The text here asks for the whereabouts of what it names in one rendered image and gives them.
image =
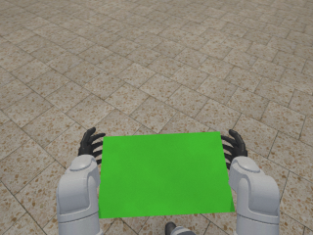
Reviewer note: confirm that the left robot hand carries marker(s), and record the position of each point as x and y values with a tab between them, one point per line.
86	146

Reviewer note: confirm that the carton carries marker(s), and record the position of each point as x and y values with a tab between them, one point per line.
164	174

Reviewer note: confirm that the right robot hand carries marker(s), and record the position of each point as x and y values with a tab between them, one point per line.
238	149

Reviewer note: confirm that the left robot forearm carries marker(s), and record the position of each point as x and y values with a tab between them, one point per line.
77	198

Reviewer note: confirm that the right robot foot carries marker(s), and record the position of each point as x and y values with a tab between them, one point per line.
169	227

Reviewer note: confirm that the right robot forearm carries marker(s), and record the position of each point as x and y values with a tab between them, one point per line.
258	198

